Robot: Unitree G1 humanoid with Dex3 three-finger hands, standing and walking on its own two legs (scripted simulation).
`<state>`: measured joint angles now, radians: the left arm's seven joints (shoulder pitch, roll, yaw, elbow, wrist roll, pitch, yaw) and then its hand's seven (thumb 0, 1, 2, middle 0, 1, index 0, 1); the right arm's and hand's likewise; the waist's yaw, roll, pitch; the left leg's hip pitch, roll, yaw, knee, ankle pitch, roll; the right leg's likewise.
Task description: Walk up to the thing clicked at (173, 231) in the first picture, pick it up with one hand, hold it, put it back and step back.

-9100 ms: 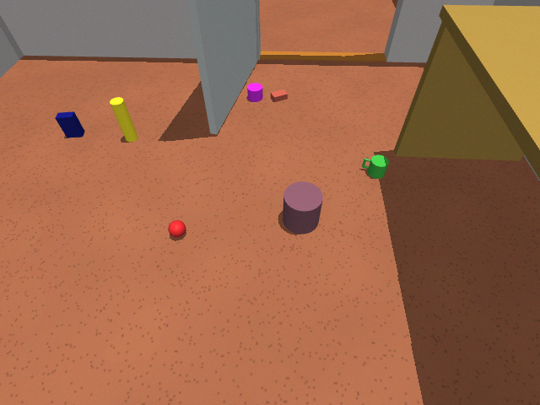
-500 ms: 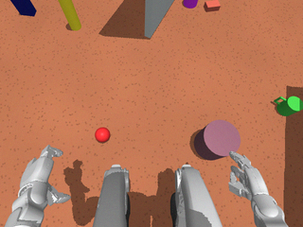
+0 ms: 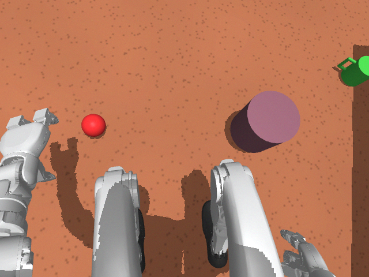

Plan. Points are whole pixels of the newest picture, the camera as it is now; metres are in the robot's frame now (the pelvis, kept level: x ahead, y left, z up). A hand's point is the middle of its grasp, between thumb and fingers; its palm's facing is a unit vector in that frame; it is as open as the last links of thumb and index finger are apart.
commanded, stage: rise first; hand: left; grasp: from above
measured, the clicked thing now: (93, 125) +0.50 +0.27 -0.36
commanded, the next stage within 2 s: approach in 1.24 s
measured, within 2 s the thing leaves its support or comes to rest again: neither
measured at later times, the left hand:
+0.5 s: hand (56, 139) +0.41 +0.31 -0.21, palm faces -0.46 -0.05 -0.88, open 14.1 cm
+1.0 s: hand (65, 135) +0.43 +0.31 -0.24, palm faces -0.47 -0.06 -0.88, open 14.1 cm
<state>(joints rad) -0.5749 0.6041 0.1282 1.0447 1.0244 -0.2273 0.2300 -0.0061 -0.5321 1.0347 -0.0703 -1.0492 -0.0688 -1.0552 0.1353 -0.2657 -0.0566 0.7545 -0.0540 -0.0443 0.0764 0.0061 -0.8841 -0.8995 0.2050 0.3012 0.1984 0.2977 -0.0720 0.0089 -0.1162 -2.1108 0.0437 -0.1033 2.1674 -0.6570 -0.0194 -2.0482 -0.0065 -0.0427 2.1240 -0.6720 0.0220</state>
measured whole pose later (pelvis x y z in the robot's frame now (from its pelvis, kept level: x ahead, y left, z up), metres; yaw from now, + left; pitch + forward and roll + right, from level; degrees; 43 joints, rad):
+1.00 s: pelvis +0.01 +0.00 -0.07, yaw -3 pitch +34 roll -7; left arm -0.84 0.72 0.13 1.37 1.27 -0.26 0.40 0.00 -0.52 0.99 -0.09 -1.01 -0.10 -1.01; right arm 0.11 -0.27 0.01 0.77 -0.15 -0.05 0.13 0.00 -0.91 -0.90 0.21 0.30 0.20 0.30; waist -0.17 -0.03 -0.05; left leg -2.31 0.03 -0.14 2.40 -0.69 -0.01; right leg -2.23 0.01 -0.06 2.33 -0.69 0.04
